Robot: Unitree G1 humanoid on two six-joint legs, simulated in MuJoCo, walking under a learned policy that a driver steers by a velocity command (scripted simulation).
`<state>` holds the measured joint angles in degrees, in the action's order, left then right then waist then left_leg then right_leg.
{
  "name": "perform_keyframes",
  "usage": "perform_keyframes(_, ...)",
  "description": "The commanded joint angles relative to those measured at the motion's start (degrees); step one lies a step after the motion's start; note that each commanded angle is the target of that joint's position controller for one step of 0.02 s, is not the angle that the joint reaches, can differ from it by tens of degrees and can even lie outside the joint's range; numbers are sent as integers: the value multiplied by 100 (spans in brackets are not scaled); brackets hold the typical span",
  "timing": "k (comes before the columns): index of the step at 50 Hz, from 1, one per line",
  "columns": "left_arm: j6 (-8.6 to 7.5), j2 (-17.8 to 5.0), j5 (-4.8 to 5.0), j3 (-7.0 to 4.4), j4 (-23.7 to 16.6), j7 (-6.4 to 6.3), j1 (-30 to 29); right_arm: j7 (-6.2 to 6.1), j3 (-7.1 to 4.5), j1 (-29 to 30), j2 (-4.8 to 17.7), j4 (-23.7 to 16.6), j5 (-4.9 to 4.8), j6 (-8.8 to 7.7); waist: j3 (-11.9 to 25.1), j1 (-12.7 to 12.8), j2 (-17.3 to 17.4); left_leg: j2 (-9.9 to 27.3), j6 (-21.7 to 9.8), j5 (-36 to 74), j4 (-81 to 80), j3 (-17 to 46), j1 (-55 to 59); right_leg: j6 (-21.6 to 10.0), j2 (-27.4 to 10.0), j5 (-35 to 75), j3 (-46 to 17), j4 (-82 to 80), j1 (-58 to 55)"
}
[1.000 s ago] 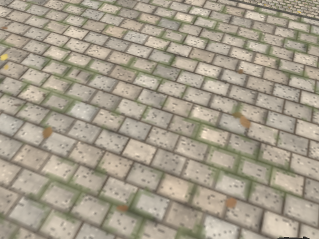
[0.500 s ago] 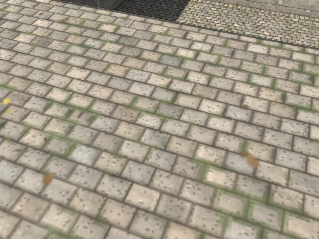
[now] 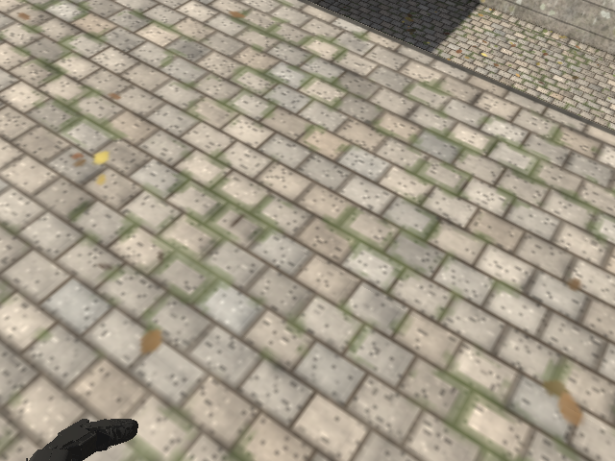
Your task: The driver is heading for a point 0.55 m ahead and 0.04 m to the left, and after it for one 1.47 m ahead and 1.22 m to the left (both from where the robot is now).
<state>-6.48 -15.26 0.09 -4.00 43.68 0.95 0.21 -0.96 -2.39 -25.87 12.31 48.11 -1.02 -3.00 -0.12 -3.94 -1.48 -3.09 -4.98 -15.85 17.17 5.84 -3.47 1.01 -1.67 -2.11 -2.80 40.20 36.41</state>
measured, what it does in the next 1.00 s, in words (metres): walks ahead, turning left: right foot, then left foot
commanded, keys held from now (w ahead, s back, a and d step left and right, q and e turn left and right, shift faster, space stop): w+q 0.32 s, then w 0.24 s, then w+q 0.44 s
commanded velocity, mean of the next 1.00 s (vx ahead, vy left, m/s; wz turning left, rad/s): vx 0.49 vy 0.00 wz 0.46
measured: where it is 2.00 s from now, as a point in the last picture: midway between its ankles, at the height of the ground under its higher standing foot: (69, 267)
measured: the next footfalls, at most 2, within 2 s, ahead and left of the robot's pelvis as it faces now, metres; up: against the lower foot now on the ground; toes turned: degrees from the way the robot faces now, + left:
right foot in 0.20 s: +0.31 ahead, -0.12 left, +0.00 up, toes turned +10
left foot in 0.68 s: +0.48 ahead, +0.21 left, +0.00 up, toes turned +20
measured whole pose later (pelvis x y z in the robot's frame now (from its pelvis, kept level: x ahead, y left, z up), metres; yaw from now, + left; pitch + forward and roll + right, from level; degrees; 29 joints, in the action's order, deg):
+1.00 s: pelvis +0.51 +0.14 +0.00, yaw +27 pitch +2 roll +0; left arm -5.6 -17.2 -0.4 -2.3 43.2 1.2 1.2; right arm -0.4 -3.7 -22.3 16.0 41.4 -0.9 -3.0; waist -1.5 -4.3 -2.5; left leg -5.1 -4.2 -12.2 18.0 5.7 -7.4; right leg 2.5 -3.8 -0.6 -4.8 37.9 36.7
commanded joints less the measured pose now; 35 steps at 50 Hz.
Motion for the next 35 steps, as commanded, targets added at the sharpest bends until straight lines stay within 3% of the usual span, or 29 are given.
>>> perform_keyframes(1,-87,-179,58,20,-662,88,-1057,-99,-306,-236,1099,-250,-20,-41,-312,-69,766,1111,-581,1886,-477,1011,-140,49,297,652,193,-894,-9)
perform_keyframes(4,-122,-319,78,2,-844,126,-1279,-112,-336,-309,1060,-214,-71,-15,-381,-87,764,1265,-543,1787,-292,1315,37,-28,307,723,36,-1251,-216)
perform_keyframes(7,-177,-553,82,-85,-825,108,-931,-144,-401,-136,1105,-270,-56,59,-244,157,926,1339,-427,2669,209,1471,242,-211,364,190,57,-1405,-861)
perform_keyframes(8,-196,-710,65,-167,-710,73,-438,-130,-407,-28,1095,-336,-42,79,73,389,997,1181,-340,3580,715,1410,204,-349,466,57,185,-1482,-1606)
perform_keyframes(9,-203,-906,23,-263,-539,24,390,-91,-386,209,1058,-471,-11,88,674,823,949,875,-163,3921,1679,1238,-170,-587,234,159,53,-1467,-2883)
perform_keyframes(10,-168,-1236,-72,-335,-421,-50,1517,-55,-302,393,863,-693,108,69,1654,1254,441,496,3,2643,3270,1016,-1183,-955,-760,-266,-928,-1196,-4697)
perform_keyframes(11,-118,-1441,-85,-368,-244,-15,1884,-16,-117,-646,190,-756,-45,19,2590,713,-1647,-291,347,-1735,5160,631,-3277,-1886,-2245,-1244,-3721,-1674,-6653)
perform_keyframes(12,-92,-862,0,-242,-283,-12,1753,-40,-215,-605,830,-596,-175,13,2142,813,-1254,161,367,-1680,5924,702,-3879,-1746,-2205,-2297,-4189,-2128,-6222)
perform_keyframes(13,-51,-544,41,-160,-340,-54,1382,-35,-312,94,1168,-711,-179,21,1167,889,-676,382,392,-1140,5970,498,-4059,-1481,-1949,-2223,-3161,-2296,-5267)
perform_keyframes(14,-14,-510,12,-128,-319,-59,1059,-49,-325,443,1160,-790,-115,30,595,731,-163,631,411,-691,5803,277,-3834,-1337,-1728,-1532,-2400,-2441,-4311)
perform_keyframes(15,2,-434,-38,-108,-258,-50,900,-35,-342,677,1085,-863,-21,28,257,610,-73,791,401,-484,5573,216,-3633,-1281,-1531,-987,-1910,-2601,-3600)
perform_keyframes(16,-14,-397,-114,-84,-205,-48,819,-1,-351,612,967,-898,-41,64,164,425,-233,953,374,-384,5439,217,-3343,-1240,-1385,-760,-1499,-2767,-3144)
perform_keyframes(18,-77,-414,-67,-99,-57,-10,835,25,-287,585,661,-949,-77,129,56,320,-338,1034,359,-407,5066,110,-3136,-1340,-1276,-616,-1054,-3093,-2677)
perform_keyframes(20,-131,-603,-23,-151,88,13,917,29,-225,860,545,-1078,-24,146,-104,319,-236,1081,395,-203,4468,89,-3266,-1473,-1340,-369,-775,-3330,-2524)
perform_keyframes(22,-130,-773,1,-192,169,20,967,75,-170,1124,532,-1144,30,101,-110,354,-145,1113,404,396,3766,25,-3280,-1481,-1284,-108,-415,-3393,-2613)
perform_keyframes(26,-25,-1011,113,-212,298,18,1207,224,-75,1926,552,-1303,23,-38,-206,626,-96,930,405,1353,2356,-437,-2803,-1261,-1043,177,208,-3290,-2638)
perform_keyframes(30,109,-1267,181,-253,504,4,1589,295,-106,2369,790,-1527,-18,-29,-260,701,-215,771,236,964,1741,-579,-2745,-1064,-1400,115,244,-2975,-3340)
perform_keyframes(31,150,-1310,194,-261,532,-10,1584,300,-135,2290,849,-1534,0,-18,-206,604,-251,667,142,848,1604,-693,-2507,-979,-1437,443,344,-2745,-3437)
perform_keyframes(32,184,-1315,202,-249,538,-27,1506,291,-209,1935,951,-1453,34,-5,4,343,-250,473,22,875,1389,-873,-1872,-837,-1332,1288,582,-2194,-3409)
perform_keyframes(33,205,-1148,157,-186,551,-49,1597,259,-370,1176,1216,-1217,37,21,463,22,-129,230,-136,863,1281,-975,-773,-650,-1067,2024,934,-1134,-3190)
perform_keyframes(34,196,-900,-11,-67,404,-89,1610,185,-557,158,1697,-1040,22,62,1099,-388,443,919,-466,971,1298,112,752,-345,-772,1115,1239,629,-2139)
perform_keyframes(35,64,-291,-112,146,130,-42,2040,183,-652,-11,2343,-1012,-2,62,1603,18,1987,2175,-1503,-138,487,3140,2343,14,251,-2606,951,2646,185)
